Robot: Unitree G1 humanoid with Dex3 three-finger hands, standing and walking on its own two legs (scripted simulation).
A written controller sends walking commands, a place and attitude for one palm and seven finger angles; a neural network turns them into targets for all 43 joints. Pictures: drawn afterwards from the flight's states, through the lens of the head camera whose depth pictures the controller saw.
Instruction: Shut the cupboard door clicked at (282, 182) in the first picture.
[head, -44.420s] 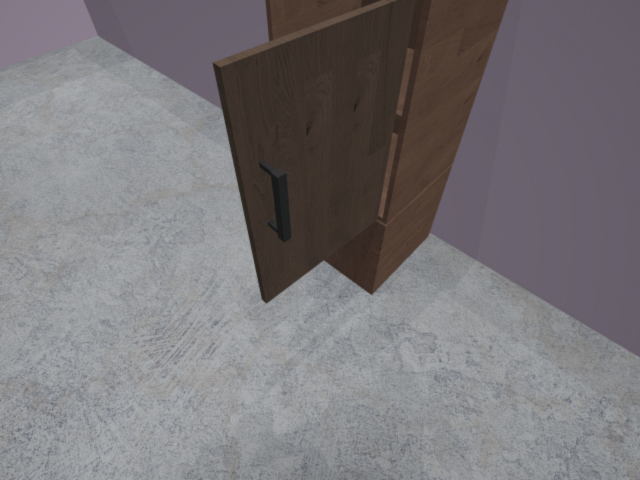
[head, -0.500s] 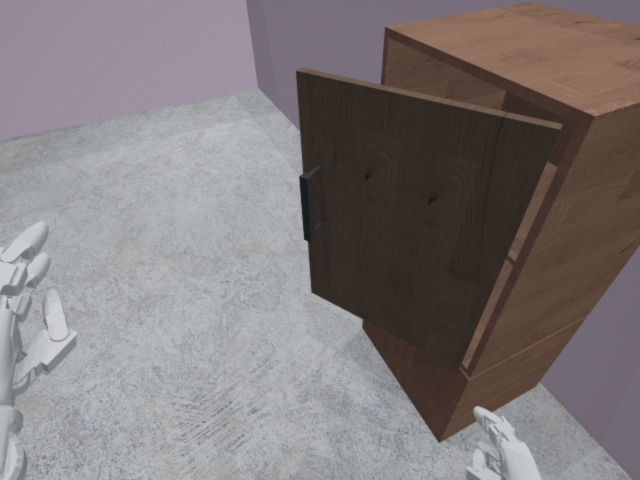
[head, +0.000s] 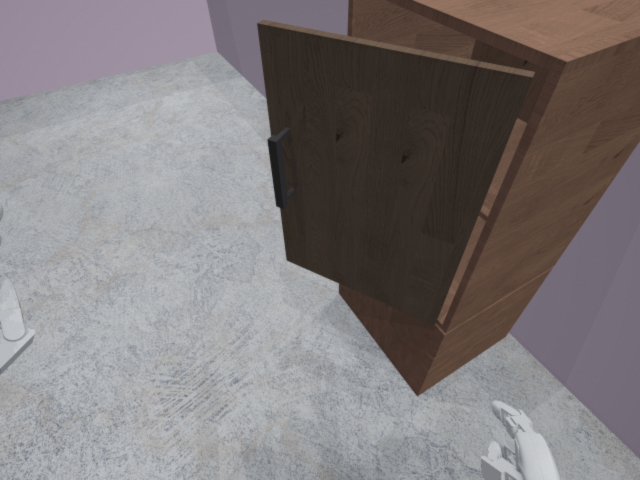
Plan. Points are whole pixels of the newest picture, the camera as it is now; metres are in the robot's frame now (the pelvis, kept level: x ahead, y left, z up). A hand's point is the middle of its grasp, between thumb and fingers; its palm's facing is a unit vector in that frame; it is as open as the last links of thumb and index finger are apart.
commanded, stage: step back with the hand held close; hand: left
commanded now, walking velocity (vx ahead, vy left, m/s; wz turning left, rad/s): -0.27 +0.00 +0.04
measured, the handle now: (283, 169) +0.67 +0.11 +0.01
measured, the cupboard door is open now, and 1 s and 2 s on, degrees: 30 30 30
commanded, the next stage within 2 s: stop stepping back and stand still in 1.54 s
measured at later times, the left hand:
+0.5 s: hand out of the picture +0.14 +0.28 +0.18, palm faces +0.55 -0.70 -0.46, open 7.4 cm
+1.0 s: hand out of the picture +0.10 +0.28 +0.17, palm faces +0.58 -0.70 -0.41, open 7.4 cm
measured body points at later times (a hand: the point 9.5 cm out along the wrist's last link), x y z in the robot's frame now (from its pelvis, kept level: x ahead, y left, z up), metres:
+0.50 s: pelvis -0.05 -0.01 -0.01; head -0.06 +0.00 +0.44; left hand +0.10 +0.32 +0.21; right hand +0.12 -0.25 -0.09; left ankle +0.00 +0.05 -0.72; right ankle +0.03 -0.11 -0.72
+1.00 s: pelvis -0.09 -0.01 -0.02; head -0.09 +0.00 +0.43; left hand +0.06 +0.32 +0.19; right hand +0.10 -0.24 -0.09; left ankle +0.00 +0.06 -0.72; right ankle +0.01 -0.13 -0.72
